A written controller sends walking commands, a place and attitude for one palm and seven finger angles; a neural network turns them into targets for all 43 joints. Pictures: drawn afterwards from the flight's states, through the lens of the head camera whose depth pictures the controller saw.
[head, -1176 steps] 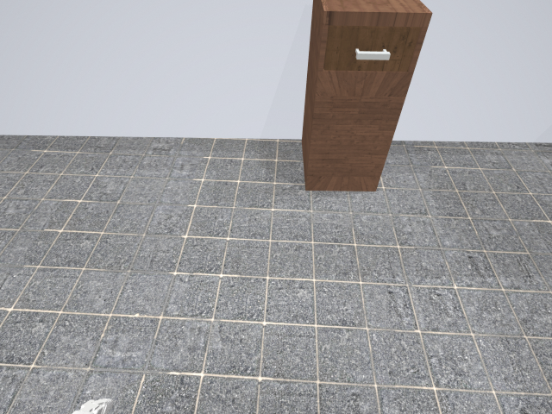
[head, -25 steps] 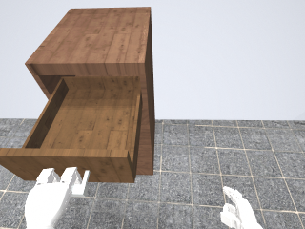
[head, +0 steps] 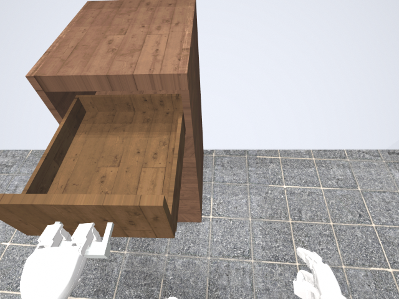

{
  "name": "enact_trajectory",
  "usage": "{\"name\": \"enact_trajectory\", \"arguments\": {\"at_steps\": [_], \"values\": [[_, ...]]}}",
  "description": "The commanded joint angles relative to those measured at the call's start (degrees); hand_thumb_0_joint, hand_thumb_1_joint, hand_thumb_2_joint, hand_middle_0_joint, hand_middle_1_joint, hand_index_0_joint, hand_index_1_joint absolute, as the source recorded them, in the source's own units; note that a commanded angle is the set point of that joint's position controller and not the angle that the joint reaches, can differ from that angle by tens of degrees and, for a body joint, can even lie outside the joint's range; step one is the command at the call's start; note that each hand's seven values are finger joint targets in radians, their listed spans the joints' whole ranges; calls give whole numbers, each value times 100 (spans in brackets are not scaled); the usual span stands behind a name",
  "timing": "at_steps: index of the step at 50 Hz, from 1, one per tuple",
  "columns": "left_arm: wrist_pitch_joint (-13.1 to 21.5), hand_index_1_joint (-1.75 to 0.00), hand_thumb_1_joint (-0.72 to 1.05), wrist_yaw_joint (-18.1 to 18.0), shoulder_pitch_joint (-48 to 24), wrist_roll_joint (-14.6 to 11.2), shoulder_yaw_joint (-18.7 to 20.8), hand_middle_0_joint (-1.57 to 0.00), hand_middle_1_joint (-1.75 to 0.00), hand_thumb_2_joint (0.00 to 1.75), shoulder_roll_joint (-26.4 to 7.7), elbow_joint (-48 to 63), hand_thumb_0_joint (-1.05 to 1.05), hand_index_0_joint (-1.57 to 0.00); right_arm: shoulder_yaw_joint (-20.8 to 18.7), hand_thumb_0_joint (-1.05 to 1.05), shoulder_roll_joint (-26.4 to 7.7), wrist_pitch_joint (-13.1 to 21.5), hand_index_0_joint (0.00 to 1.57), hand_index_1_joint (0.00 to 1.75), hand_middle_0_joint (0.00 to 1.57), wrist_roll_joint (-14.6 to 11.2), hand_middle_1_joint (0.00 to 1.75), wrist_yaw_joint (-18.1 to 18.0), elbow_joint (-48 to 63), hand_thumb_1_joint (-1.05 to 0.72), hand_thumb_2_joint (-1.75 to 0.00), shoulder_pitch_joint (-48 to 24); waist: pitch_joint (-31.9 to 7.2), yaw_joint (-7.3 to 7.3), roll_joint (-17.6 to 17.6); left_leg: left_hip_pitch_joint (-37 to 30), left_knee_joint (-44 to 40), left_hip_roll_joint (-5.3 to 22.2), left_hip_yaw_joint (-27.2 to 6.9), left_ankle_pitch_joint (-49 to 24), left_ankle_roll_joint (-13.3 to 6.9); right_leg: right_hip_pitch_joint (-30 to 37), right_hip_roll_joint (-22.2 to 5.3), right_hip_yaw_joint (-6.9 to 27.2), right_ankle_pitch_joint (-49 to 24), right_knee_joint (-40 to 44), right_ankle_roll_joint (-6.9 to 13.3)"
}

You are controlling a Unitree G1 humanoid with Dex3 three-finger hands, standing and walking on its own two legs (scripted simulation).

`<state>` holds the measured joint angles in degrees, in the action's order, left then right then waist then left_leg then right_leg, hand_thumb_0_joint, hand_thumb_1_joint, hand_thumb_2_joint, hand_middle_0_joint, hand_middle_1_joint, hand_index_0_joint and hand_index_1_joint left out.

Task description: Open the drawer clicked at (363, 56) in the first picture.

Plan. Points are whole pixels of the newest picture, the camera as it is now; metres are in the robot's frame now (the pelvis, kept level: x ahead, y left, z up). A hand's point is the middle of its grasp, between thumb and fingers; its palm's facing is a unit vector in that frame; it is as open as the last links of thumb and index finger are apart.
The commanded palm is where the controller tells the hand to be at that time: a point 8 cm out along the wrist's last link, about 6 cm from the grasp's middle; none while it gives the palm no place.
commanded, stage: open the thumb to release the handle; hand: left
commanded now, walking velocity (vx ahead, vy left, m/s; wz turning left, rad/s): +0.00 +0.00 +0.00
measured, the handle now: (79, 238) +0.22 +0.25 +0.03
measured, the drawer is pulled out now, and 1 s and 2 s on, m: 0.30 0.30 0.30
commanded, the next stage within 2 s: lift the hand off the handle in 0.56 s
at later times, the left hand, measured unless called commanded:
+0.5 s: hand (74, 272) +0.16 +0.25 +0.01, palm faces -0.01 -0.06 -1.00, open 11.0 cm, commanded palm +0.14 +0.26 +0.06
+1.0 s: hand (77, 266) +0.17 +0.25 +0.01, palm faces +0.03 -0.05 -1.00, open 13.5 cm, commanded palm +0.15 +0.24 +0.06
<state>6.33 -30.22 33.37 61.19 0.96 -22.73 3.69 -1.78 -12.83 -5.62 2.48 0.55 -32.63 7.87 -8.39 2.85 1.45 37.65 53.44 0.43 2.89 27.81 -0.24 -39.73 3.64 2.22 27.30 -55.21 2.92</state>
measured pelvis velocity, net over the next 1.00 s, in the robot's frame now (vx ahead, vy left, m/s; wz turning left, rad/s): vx -0.02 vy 0.00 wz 0.04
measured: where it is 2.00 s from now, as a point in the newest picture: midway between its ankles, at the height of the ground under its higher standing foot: outside the picture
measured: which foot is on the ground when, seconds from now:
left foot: down 0.00-1.00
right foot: down 0.00-1.00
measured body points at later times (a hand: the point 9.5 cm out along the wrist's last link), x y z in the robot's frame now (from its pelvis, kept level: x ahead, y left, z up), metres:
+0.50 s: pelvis -0.01 -0.01 +0.01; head +0.01 -0.03 +0.46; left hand +0.16 +0.25 +0.06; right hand +0.20 -0.22 -0.09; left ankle -0.02 +0.12 -0.68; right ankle +0.00 -0.09 -0.68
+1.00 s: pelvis -0.02 +0.00 +0.01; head +0.01 -0.03 +0.45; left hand +0.17 +0.24 +0.06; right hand +0.19 -0.21 -0.10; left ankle -0.02 +0.12 -0.68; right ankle +0.00 -0.09 -0.68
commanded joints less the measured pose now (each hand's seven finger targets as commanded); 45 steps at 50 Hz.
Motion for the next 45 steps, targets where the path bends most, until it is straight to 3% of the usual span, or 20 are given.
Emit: {"name": "enact_trajectory", "arguments": {"at_steps": [1, 2, 3, 4, 5, 6, 10, 11, 15, 16, 17, 20, 23, 29, 32, 33, 34, 37, 43, 45], "values": [[-275, -135, 90, -382, 661, -194, 1220, -40, -135, 90, -972, 867, 0, -40, -215, 0, -579, 287, 20, 30, 20, -22, 30, -95, 920, -90, -90, -619, -1029, 322, -9, -660, -480, -348, -215, -1938, -128, 910, -90, 316, -2721, 856, 54], [-266, -135, 90, -385, 551, -212, 1291, -40, -135, 90, -1080, 953, 0, -40, -196, 0, -609, 274, 20, 30, 20, 1, 30, -95, 905, -90, -90, -658, -1127, 333, -124, -688, -465, -366, -205, -1979, -124, 911, -103, 383, -2809, 863, 47], [-319, -135, 90, -355, -800, -166, 658, -40, -135, 90, -670, 915, 0, -40, -197, 0, -631, 302, 20, 30, 20, 6, 30, -116, 796, -90, -90, -675, -882, -116, -83, -588, -368, -329, -271, -1761, -154, 541, -149, 265, -2633, 861, -5], [-283, -134, 83, -378, -962, -177, 898, -40, -134, 87, -814, 895, 0, -40, -239, 0, -605, 354, 20, 30, 20, -4, 30, -166, 802, -90, -90, -591, -908, -79, -226, -583, -367, -303, -288, -1662, -164, 534, -122, 229, -2377, 882, -8], [-278, -134, 76, -390, -892, -142, 995, -39, -134, 84, -910, 770, 0, -39, -204, 0, -617, 369, 20, 30, 20, 17, 30, -180, 763, -90, -90, -646, -897, 18, -94, -605, -389, -340, -266, -1538, -151, 466, -131, 296, -2123, 947, -3], [-335, -133, 69, -381, -460, -120, 999, -38, -133, 81, -866, 501, 0, -38, -253, 0, -581, 398, 20, 30, 20, -9, 30, -203, 755, -90, -90, -592, -890, 99, -168, -598, -411, -324, -246, -1516, -164, 603, -102, 249, -2157, 972, 7], [-461, -130, 41, -298, -762, -54, 961, -36, -130, 69, -1028, 688, 0, -36, -179, 0, -595, 346, 20, 30, 20, -18, 30, -220, 774, -90, -90, -674, -1252, 169, -176, -747, -497, -365, -223, -1674, -139, 814, -130, 315, -2271, 988, 8], [-512, -129, 34, -241, -604, -61, 744, -36, -129, 66, -825, 575, 0, -36, -189, 0, -560, 356, 20, 30, 20, -61, 30, -235, 799, -90, -90, -686, -1023, 150, -90, -749, -557, -341, -228, -1624, -153, 838, -116, 233, -2233, 1053, 14], [-605, -126, 6, -71, -936, -71, 667, -34, -126, 54, -930, 632, 0, -34, -90, 0, -575, 354, 20, 30, 20, -57, 30, -265, 790, -90, -90, -822, -895, 147, -125, -794, -670, -355, -207, -1490, -163, 872, -150, 305, -1953, 1229, -12], [-619, -125, -1, -8, -807, -107, 614, -33, -125, 51, -848, 476, 0, -33, -111, 0, -550, 370, 20, 30, 20, -95, 30, -284, 797, -90, -90, -793, -649, 139, -138, -745, -728, -330, -233, -1404, -170, 895, -134, 233, -1876, 1281, -1], [-588, -124, -8, 25, -984, -93, 703, -33, -124, 48, -986, 592, 0, -33, -82, 0, -566, 376, 20, 30, 20, -71, 30, -291, 788, -90, -90, -838, -793, 174, -221, -765, -736, -343, -215, -1408, -170, 932, -152, 289, -1841, 1307, -24], [-512, -122, -29, 133, -728, -127, 724, -32, -122, 39, -992, 524, 0, -32, -40, 0, -533, 393, 20, 30, 20, -73, 30, -296, 823, -90, -90, -890, -698, 248, -237, -719, -801, -376, -204, -1360, -162, 1083, -173, 403, -1842, 1390, -24], [-425, -120, -50, 194, -850, -119, 662, -30, -120, 30, -921, 425, 0, -30, -77, 0, -530, 427, 20, 30, 20, -79, 30, -302, 800, -90, -90, -842, -429, 173, -97, -717, -831, -358, -214, -1189, -170, 944, -171, 385, -1551, 1500, -17], [-289, -120, -50, 149, -1253, -54, 652, -30, -120, 30, -889, 418, 0, -30, -127, 0, -537, 470, 20, 30, 20, -54, 30, -286, 767, -90, -90, -798, -552, 126, 26, -822, -816, -340, -237, -1117, -161, 777, -144, 318, -1233, 1494, 9], [-258, -120, -50, 94, -1437, -30, 653, -30, -120, 30, -900, 371, 0, -30, -132, 0, -544, 493, 20, 30, 20, -26, 30, -290, 725, -90, -90, -789, -687, 128, -134, -788, -760, -346, -237, -1104, -159, 700, -160, 314, -1192, 1453, -18], [-296, -120, -50, 127, -1201, -41, -3, -30, -120, 30, -244, 202, 0, -30, -158, 0, -513, 541, 20, 30, 20, -14, 30, -241, 747, -90, -90, -723, -539, 28, -81, -759, -732, -330, -239, -1070, -163, 577, -162, 212, -1225, 1413, -19], [-295, -120, -50, 129, -1417, -78, 108, -30, -120, 30, -379, 255, 0, -30, -163, 0, -545, 547, 20, 30, 20, -50, 30, -222, 757, -90, -90, -702, -603, -31, -228, -782, -735, -296, -285, -1100, -158, 541, -151, 176, -1199, 1375, -4], [-348, -120, -50, 53, -1749, 67, 151, -30, -120, 30, -566, 406, 0, -30, -154, 0, -585, 540, 20, 30, 20, 9, 30, -222, 728, -90, -90, -732, -817, 38, -140, -796, -709, -310, -255, -1104, -154, 497, -172, 179, -1165, 1309, -13], [-557, -120, -50, 79, -1916, 122, -41, -30, -120, 30, -459, 337, 0, -30, -172, 0, -572, 522, 20, 30, 20, -39, 30, -249, 709, -90, -90, -689, -839, 16, -134, -864, -733, -289, -254, -1164, -165, 561, -156, 112, -1272, 1305, 5], [-614, -120, -50, 113, -1908, 75, 58, -30, -120, 30, -569, 293, 0, -30, -112, 0, -579, 503, 20, 30, 20, -36, 30, -263, 711, -90, -90, -719, -887, 33, -367, -801, -746, -299, -268, -1186, -162, 646, -164, 145, -1327, 1308, -24]]}}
